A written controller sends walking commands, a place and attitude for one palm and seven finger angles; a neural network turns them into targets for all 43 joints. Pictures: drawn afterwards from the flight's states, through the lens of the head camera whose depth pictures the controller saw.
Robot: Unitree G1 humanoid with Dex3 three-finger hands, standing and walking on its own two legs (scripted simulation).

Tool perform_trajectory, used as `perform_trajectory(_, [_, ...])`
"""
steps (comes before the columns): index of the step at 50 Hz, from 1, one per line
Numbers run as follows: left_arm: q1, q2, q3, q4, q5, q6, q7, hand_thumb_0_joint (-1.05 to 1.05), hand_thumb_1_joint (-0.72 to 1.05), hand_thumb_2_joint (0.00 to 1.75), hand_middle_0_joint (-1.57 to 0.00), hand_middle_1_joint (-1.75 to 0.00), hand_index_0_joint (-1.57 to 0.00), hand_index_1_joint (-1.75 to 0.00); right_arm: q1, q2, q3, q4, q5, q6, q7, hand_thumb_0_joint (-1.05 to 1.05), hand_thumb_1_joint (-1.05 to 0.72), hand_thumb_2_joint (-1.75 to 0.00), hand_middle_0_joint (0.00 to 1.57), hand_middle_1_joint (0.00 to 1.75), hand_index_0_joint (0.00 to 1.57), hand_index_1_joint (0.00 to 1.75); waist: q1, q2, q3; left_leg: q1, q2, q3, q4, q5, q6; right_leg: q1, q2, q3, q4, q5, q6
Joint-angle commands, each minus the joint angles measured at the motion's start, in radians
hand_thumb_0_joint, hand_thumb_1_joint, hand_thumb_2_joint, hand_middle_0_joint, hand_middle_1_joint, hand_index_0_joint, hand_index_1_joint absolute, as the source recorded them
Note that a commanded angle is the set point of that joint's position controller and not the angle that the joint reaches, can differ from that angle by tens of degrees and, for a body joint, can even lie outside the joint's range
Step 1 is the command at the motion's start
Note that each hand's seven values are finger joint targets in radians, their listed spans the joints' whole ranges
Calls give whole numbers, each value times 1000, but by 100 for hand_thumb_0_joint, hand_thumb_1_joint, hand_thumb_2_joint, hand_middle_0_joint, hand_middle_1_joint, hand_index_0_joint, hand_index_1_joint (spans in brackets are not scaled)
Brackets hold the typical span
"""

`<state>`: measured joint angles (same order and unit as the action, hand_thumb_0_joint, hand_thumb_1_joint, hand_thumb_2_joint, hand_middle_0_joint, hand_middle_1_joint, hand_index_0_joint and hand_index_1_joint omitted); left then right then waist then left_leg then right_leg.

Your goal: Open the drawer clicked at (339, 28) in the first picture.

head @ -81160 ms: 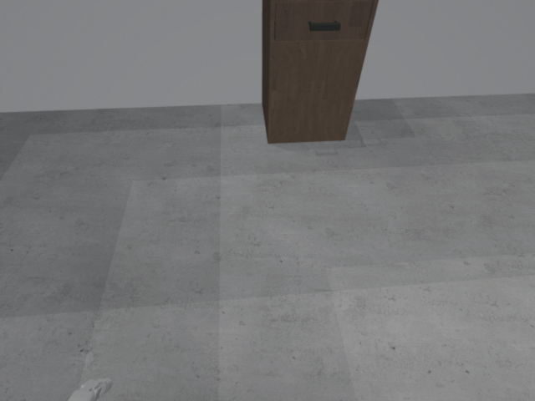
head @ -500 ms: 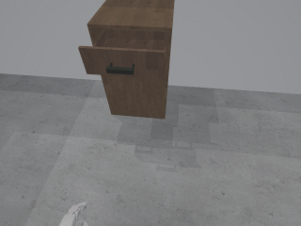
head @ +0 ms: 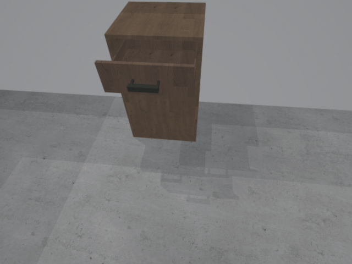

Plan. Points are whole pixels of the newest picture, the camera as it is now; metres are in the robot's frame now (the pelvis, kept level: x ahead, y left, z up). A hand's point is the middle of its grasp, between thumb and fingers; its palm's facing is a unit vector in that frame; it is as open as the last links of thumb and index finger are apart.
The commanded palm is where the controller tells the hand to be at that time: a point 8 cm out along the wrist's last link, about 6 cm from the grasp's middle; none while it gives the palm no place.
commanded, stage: let the arm hang, fingers relaxed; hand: left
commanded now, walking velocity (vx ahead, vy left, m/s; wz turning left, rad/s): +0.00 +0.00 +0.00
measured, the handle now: (144, 85) +0.81 +0.18 -0.09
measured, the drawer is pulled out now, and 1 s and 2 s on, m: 0.21 0.21 0.21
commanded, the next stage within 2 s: look to check the result in 0.38 s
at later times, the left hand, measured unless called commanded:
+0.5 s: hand out of the picture -0.01 +0.17 -0.18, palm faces +0.02 -0.98 -0.17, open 7.3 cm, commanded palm none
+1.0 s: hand out of the picture +0.01 +0.18 -0.17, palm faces +0.01 -0.98 -0.20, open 7.3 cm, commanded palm none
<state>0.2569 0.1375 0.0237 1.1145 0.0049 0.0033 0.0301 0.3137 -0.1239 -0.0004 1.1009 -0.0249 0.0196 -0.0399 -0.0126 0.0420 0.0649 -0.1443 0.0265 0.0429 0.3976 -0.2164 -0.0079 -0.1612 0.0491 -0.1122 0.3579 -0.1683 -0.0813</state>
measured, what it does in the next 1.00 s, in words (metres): stands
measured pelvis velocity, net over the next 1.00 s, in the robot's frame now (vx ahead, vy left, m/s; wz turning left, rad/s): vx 0.01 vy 0.02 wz -0.03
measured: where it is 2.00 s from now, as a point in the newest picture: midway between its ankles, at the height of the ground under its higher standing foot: outside the picture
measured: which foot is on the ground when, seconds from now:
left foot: down 0.00-1.00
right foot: down 0.00-1.00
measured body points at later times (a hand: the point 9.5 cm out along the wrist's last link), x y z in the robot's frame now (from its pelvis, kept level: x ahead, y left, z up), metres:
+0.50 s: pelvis +0.00 +0.02 +0.00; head +0.02 +0.01 +0.45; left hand -0.01 +0.23 -0.16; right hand -0.04 -0.18 -0.17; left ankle +0.00 +0.12 -0.74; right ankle +0.02 -0.06 -0.74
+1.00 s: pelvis +0.01 +0.02 +0.00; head +0.02 +0.00 +0.45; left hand +0.01 +0.24 -0.16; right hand -0.03 -0.18 -0.17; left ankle +0.00 +0.12 -0.74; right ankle +0.02 -0.06 -0.74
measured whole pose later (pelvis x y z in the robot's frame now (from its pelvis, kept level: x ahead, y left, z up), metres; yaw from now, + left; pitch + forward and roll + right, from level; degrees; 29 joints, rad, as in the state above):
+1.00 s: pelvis +0.01 +0.02 +0.00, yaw -2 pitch -2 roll +0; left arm 0.28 0.12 0.02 1.15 0.01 -0.01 0.04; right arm 0.31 -0.12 -0.01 1.15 -0.02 0.00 -0.05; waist -0.02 0.02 0.05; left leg -0.12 0.00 0.08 0.37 -0.22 0.02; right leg -0.17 0.03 -0.07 0.39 -0.19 -0.06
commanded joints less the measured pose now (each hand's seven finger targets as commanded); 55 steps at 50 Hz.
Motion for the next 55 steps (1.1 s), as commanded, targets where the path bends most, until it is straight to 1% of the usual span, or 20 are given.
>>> perform_trajectory(1, [51,95,15,-11,-2,-15,11,0,90,90,-20,-30,-20,-30,96,-76,-15,10,2,-8,-4,0,-90,-90,20,30,20,30,1,-68,34,-51,57,-58,-72,19,39,-10,-147,170,-121,-66,46])
perform_trajectory(3, [61,88,15,-8,-2,-15,13,0,90,90,-20,-30,-20,-30,105,-66,-16,17,1,-7,-4,0,-90,-90,20,30,20,30,2,-80,38,-54,56,-55,-70,13,41,-15,-145,170,-123,-79,49])
perform_trajectory(7, [72,77,13,-2,-1,-17,14,0,90,90,-20,-30,-20,-30,110,-53,-15,25,2,-14,-7,0,-90,-90,20,30,20,30,4,-16,31,-52,64,-61,-83,34,41,-10,-138,165,-92,-32,34])
perform_trajectory(9, [76,74,12,3,-2,-18,13,0,90,90,-20,-30,-20,-30,113,-49,-13,31,3,-17,-8,0,-90,-90,20,30,20,30,4,-27,21,-56,68,-64,-87,46,43,6,-139,158,-79,-5,31])
perform_trajectory(10, [81,71,11,6,-3,-18,13,0,90,90,-20,-30,-20,-30,111,-48,-13,32,3,-18,-9,0,-90,-90,20,30,20,30,6,-32,30,-57,66,-64,-87,41,42,-1,-139,158,-79,-9,30])
perform_trajectory(18, [93,59,7,15,-1,-19,13,0,90,90,-20,-30,-20,-30,121,-43,-14,37,3,-20,-10,0,-90,-90,20,30,20,30,0,-16,39,-43,69,-68,-93,38,45,-28,-138,160,-72,-15,25])
perform_trajectory(19, [93,63,7,17,-1,-19,13,0,90,90,-20,-30,-20,-30,122,-43,-13,39,4,-21,-9,0,-90,-90,20,30,20,30,-1,-25,33,-41,70,-70,-97,42,45,-24,-139,157,-68,-11,25])
perform_trajectory(20, [96,56,7,16,-1,-19,13,0,90,90,-20,-30,-20,-30,119,-48,-13,38,3,-21,-10,0,-90,-90,20,30,20,30,-1,-14,34,-39,69,-71,-96,41,45,-27,-136,161,-67,-10,25])
perform_trajectory(28, [101,55,5,20,0,-21,14,0,90,90,-20,-30,-20,-30,115,-53,-16,36,4,-21,-9,0,-90,-90,20,30,20,30,-4,-35,42,-32,71,-72,-100,22,46,-49,-135,167,-68,-26,26])
perform_trajectory(31, [99,59,5,19,0,-22,14,0,90,90,-20,-30,-20,-30,114,-58,-15,37,5,-23,-9,0,-90,-90,20,30,20,30,-4,-29,31,-26,71,-68,-99,37,46,-40,-138,171,-64,-8,27])
perform_trajectory(32, [102,60,6,16,1,-24,15,0,90,90,-20,-30,-20,-30,113,-58,-17,33,6,-24,-9,0,-90,-90,20,30,20,30,-4,-43,24,-20,74,-70,-97,48,46,-41,-134,169,-61,-2,27])
perform_trajectory(33, [98,58,5,16,1,-23,15,0,90,90,-20,-30,-20,-30,110,-59,-16,36,6,-25,-9,0,-90,-90,20,30,20,30,-5,-33,24,-22,75,-69,-99,44,47,-39,-137,167,-61,-4,28])
perform_trajectory(35, [100,60,6,17,1,-24,14,0,90,90,-20,-30,-20,-30,107,-61,-16,36,6,-26,-9,0,-90,-90,20,30,20,30,-4,-44,24,-18,74,-69,-99,59,46,-36,-138,168,-60,9,29])
perform_trajectory(37, [102,61,5,16,1,-24,15,0,90,90,-20,-30,-20,-30,100,-62,-18,35,6,-24,-9,0,-90,-90,20,30,20,30,-3,-31,34,-15,75,-67,-96,60,46,-49,-138,167,-61,7,29])
perform_trajectory(38, [95,64,6,16,1,-24,15,0,90,90,-20,-30,-20,-30,105,-59,-15,38,6,-25,-8,0,-90,-90,20,30,20,30,-6,-38,31,-20,75,-69,-100,54,46,-41,-138,167,-62,3,29])
perform_trajectory(39, [94,63,6,15,1,-24,15,0,90,90,-20,-30,-20,-30,103,-60,-16,38,5,-24,-8,0,-90,-90,20,30,20,30,-4,-38,45,-26,73,-68,-102,51,45,-46,-138,167,-63,2,29])
perform_trajectory(49, [79,76,7,11,1,-25,14,0,90,90,-20,-30,-20,-30,86,-74,-17,41,5,-25,-7,0,-90,-90,20,30,20,30,-5,-32,24,-7,75,-65,-100,70,43,-34,-142,169,-62,20,29])
perform_trajectory(52, [79,86,8,10,1,-27,14,0,90,90,-20,-30,-20,-30,82,-83,-19,37,6,-24,-7,0,-90,-90,20,30,20,30,-4,-50,25,-6,76,-66,-97,66,43,-37,-141,171,-69,13,30])
perform_trajectory(53, [74,86,8,12,1,-26,14,0,90,90,-20,-30,-20,-30,82,-81,-17,40,6,-24,-7,0,-90,-90,20,30,20,30,-5,-38,28,-8,73,-65,-98,60,42,-34,-144,174,-74,7,31])
perform_trajectory(55, [71,90,9,11,0,-27,13,0,90,90,-20,-30,-20,-30,78,-85,-18,40,5,-24,-6,0,-90,-90,20,30,20,30,-5,-42,19,-2,73,-65,-98,68,42,-28,-145,175,-72,17,29])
